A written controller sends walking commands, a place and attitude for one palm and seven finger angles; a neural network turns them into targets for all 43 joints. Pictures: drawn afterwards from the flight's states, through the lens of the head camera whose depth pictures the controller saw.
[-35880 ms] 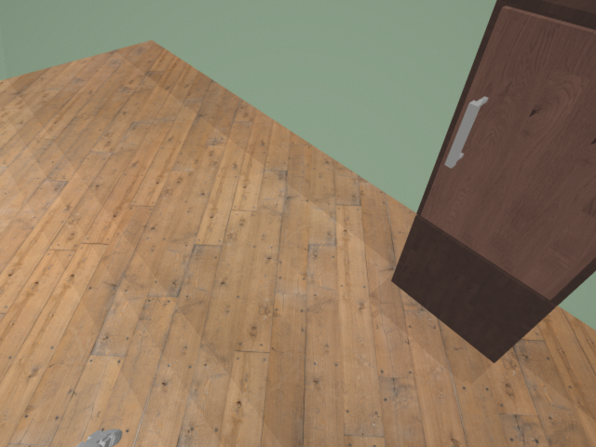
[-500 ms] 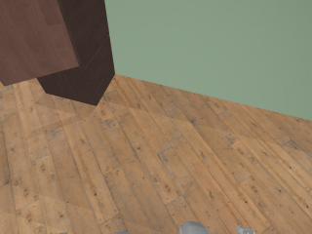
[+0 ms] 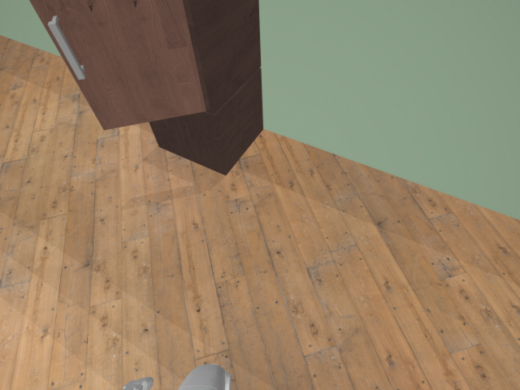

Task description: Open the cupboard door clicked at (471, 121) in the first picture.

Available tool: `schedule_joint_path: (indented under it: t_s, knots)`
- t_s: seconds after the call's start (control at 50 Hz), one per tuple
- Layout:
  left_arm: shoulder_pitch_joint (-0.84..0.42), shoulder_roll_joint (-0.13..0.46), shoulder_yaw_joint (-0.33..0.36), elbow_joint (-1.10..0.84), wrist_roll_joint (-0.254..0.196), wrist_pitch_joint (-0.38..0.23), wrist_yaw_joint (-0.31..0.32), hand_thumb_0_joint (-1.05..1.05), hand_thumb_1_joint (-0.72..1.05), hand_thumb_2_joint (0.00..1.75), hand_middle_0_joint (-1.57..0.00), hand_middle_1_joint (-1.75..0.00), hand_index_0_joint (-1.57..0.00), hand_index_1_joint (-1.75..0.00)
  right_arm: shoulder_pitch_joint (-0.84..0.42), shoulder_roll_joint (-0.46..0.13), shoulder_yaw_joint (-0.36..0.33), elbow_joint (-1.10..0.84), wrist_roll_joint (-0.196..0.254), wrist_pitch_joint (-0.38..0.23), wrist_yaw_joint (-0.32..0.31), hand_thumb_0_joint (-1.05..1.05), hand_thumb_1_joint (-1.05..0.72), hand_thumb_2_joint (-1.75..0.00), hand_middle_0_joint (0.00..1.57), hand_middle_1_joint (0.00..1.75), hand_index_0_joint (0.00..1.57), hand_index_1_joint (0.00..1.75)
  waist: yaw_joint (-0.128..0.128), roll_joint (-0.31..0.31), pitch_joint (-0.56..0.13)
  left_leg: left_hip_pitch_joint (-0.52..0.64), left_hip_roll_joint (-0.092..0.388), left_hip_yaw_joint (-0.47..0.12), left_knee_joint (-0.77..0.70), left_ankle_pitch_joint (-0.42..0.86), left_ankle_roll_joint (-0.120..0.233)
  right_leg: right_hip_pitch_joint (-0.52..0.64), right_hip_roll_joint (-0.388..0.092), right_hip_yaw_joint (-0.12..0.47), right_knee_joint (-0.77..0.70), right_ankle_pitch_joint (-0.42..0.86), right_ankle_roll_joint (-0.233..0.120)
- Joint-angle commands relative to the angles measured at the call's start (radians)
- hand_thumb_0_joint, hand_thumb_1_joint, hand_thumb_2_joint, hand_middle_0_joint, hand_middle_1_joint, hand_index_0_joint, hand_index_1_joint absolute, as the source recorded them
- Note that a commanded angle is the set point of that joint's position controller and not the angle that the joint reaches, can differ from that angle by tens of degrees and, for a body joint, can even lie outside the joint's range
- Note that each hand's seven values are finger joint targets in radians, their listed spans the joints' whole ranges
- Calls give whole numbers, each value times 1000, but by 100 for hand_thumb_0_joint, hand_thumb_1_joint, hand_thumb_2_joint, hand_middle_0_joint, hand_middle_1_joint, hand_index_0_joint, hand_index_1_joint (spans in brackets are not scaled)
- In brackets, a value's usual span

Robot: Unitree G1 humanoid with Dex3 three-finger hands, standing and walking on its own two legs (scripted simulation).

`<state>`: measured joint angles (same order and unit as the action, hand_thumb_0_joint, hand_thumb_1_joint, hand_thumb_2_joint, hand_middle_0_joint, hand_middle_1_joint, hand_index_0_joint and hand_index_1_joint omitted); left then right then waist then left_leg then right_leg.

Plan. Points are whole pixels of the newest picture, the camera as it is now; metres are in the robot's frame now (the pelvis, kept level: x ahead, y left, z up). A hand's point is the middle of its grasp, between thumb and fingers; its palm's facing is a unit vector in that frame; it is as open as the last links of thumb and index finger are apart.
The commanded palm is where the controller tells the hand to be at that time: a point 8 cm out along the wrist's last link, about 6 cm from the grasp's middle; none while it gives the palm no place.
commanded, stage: turn to face it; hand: left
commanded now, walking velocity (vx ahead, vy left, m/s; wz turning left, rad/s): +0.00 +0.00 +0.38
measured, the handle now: (68, 48) +1.01 +0.60 -0.01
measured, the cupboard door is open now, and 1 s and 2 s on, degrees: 44 44 44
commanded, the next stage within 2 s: take the last steps up to it in 0.24 s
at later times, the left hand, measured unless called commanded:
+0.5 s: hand out of the picture +0.04 +0.25 -0.17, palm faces +0.21 -0.95 -0.22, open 7.4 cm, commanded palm none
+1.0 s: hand out of the picture +0.00 +0.18 -0.16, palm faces +0.38 -0.91 -0.19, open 7.3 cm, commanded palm none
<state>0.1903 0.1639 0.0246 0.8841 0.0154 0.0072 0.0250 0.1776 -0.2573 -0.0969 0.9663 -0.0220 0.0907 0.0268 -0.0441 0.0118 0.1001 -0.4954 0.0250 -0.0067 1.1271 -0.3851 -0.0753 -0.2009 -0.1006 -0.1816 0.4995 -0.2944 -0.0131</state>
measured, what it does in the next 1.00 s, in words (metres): walks ahead, turning left: left foot, then right foot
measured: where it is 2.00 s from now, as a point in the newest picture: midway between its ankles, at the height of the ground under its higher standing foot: (225, 312)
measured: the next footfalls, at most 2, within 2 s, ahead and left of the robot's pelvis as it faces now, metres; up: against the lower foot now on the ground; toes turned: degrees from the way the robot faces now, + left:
left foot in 0.18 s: +0.02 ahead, +0.14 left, +0.00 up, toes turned +10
right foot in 0.62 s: +0.08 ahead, -0.08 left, +0.00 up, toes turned +6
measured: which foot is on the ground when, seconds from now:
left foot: up 0.00-0.16, down 0.18-0.62, up 0.64-1.00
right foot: down 0.00-0.20, up 0.22-0.60, down 0.62-1.00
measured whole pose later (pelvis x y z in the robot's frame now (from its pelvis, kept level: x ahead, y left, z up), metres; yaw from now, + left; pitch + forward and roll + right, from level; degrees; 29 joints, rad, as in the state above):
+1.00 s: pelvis +0.13 +0.06 +0.00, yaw +18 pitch +0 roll +2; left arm 0.43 0.12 0.02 1.12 0.03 -0.07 0.01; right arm 0.18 -0.20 -0.06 1.05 -0.03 0.02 0.04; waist 0.03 0.00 0.09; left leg -0.53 0.07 0.07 0.76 -0.20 -0.02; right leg 0.05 -0.10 -0.21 0.33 -0.37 0.04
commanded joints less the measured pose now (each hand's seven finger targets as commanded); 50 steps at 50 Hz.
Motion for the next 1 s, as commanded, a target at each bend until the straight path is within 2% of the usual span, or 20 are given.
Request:
schedule_joint_path:
  t_s: [0.0, 0.06, 0.12, 0.14, 0.16, 0.18, 0.2, 0.24, 0.32, 0.46, 0.54, 0.56, 0.58, 0.6, 0.62, 0.68, 0.74, 0.8, 0.9, 0.98]
  knots:
    - [82, 216, 69, -38, 14, -23, 9, 0, 90, 90, -20, -30, -20, -30, -102, -26, 11, -93, 9, -35, 0, 0, -90, -90, 20, 30, 20, 30, 81, -193, -110, -13, 6, 56, -213, -77, 0, 156, -259, 132, -133, 449, -100]
    - [118, 247, 80, -18, 17, -21, 5, 0, 90, 90, -20, -30, -20, -30, -105, -14, 22, -94, 13, -51, -4, 0, -90, -90, 20, 30, 20, 30, 98, -223, -141, 61, -19, 97, -368, -91, 19, 189, -271, 117, -66, 596, -106]
    - [91, 249, 81, -2, 7, -17, -1, 0, 90, 90, -20, -30, -20, -30, -19, -37, 21, -67, 13, -64, -10, 0, -90, -90, 20, 30, 20, 30, 44, -205, -166, 273, -36, 110, -630, 104, 42, 94, -236, 56, 45, 534, -36]
    - [75, 230, 77, -11, -4, -13, -5, 0, 90, 90, -20, -30, -20, -30, 33, -83, 10, -52, 10, -73, -11, 0, -90, -90, 20, 30, 20, 30, 9, -94, -202, 427, 21, 62, -726, 271, 66, -9, -203, 12, 157, 431, 12]
    - [72, 159, 64, -39, -11, -7, -11, 0, 90, 90, -20, -30, -20, -30, 86, -189, -15, -51, 0, -82, -18, 0, -90, -90, 20, 30, 20, 30, -21, 207, -243, 585, 279, -274, -749, 616, 180, -266, -63, -27, 359, -58, 83]
    - [-6, 126, 40, -68, -7, 6, -4, 0, 90, 90, -20, -30, -20, -30, 132, -237, -22, -36, 2, -70, -32, 0, -90, -90, 20, 30, 20, 30, -47, 264, -222, 516, 397, -360, -755, 898, 295, -316, -23, 81, 481, -380, 86]
    - [-32, 145, 43, -71, -1, 14, 0, 0, 90, 90, -20, -30, -20, -30, 122, -214, -11, -35, -3, -67, -37, 0, -90, -90, 20, 30, 20, 30, -36, 139, -183, 455, 393, -281, -741, 835, 311, -296, -41, 140, 547, -344, 68]
    - [-12, 143, 53, -12, 1, 25, -4, 0, 90, 90, -20, -30, -20, -30, 31, -153, 7, -50, -3, -77, -58, 0, -90, -90, 20, 30, 20, 30, 6, 225, -136, 402, 281, -206, -758, 817, 264, -310, -29, 174, 596, -233, 77]
    - [37, 137, 48, 36, -1, 23, -14, 0, 90, 90, -20, -30, -20, -30, 21, -123, 23, -52, 4, -92, -65, 0, -90, -90, 20, 30, 20, 30, 41, 107, -158, 458, 224, -117, -746, 890, 236, -315, -2, 172, 617, -118, 90]
    - [-51, 103, 37, 7, 7, -2, -36, 0, 90, 90, -20, -30, -20, -30, 104, -111, 19, -13, -5, -102, -50, 0, -90, -90, 20, 30, 20, 30, 6, 153, -99, 402, 198, -186, -824, 337, 261, -253, 34, 101, 344, -165, 75]
    - [42, 95, 44, 38, 6, -22, -46, 0, 90, 90, -20, -30, -20, -30, 62, -106, 16, -13, -2, -100, -45, 0, -90, -90, 20, 30, 20, 30, 63, 132, -92, 242, 146, -195, -773, 73, 227, 7, 82, 61, 58, -79, 61]
    - [123, 114, 53, 65, 9, -30, -44, 0, 90, 90, -20, -30, -20, -30, 38, -93, 19, -17, 4, -102, -43, 0, -90, -90, 20, 30, 20, 30, 107, 67, -98, 136, 90, -154, -677, -5, 189, 162, 66, 77, -57, -12, 53]
    - [218, 178, 67, 93, 18, -43, -34, 0, 90, 90, -20, -30, -20, -30, 34, -35, 28, -30, 15, -109, -36, 0, -90, -90, 20, 30, 20, 30, 149, -127, -114, -44, -13, -43, -473, -104, 136, 338, -99, 261, -171, -125, 13]
    - [299, 275, 88, 110, 21, -46, -22, 0, 90, 90, -20, -30, -20, -30, -25, 3, 36, -76, 14, -110, -28, 0, -90, -90, 20, 30, 20, 30, 195, -375, -84, -236, -83, 33, -204, -258, 91, 383, -369, 624, -309, -222, -89]
    - [282, 257, 75, 106, 10, -43, -13, 0, 90, 90, -20, -30, -20, -30, -72, -66, 21, -84, -4, -101, -22, 0, -90, -90, 20, 30, 20, 30, 179, -239, 4, -267, -21, -53, -50, -208, 89, 225, -424, 679, -378, -329, -148]
    - [135, 132, 42, 90, 6, -65, -11, 0, 90, 90, -20, -30, -20, -30, -17, -34, 15, -19, -11, -91, -6, 0, -90, -90, 20, 30, 20, 30, 73, -202, 99, -210, 45, -64, 49, 85, 71, 44, -286, 436, -376, -188, -90]
    - [162, 97, 37, 105, 3, -86, -10, 0, 90, 90, -20, -30, -20, -30, 41, 9, 23, 22, -7, -82, 3, 0, -90, -90, 20, 30, 20, 30, 49, -173, 47, -165, 54, -11, -4, 189, 41, 78, -212, 203, -346, 120, -56]
    - [227, 108, 36, 144, 4, -97, -9, 0, 90, 90, -20, -30, -20, -30, 8, 28, 27, 20, -1, -84, 9, 0, -90, -90, 20, 30, 20, 30, 67, -128, 23, -176, 53, 34, -96, 216, 31, 159, -207, 142, -326, 291, -61]
    - [293, 121, 30, 200, 11, -96, -6, 0, 90, 90, -20, -30, -20, -30, -82, 51, 43, -6, 4, -101, 17, 0, -90, -90, 20, 30, 20, 30, 95, -175, 9, -145, 44, 100, -334, 199, 45, 246, -209, 83, -266, 482, -75]
    - [290, 137, 32, 225, 14, -85, -2, 0, 90, 90, -20, -30, -20, -30, -82, 50, 48, -6, 3, -119, 13, 0, -90, -90, 20, 30, 20, 30, 80, -218, 9, 17, -1, 142, -488, 130, 87, 219, -228, 74, -179, 609, -75]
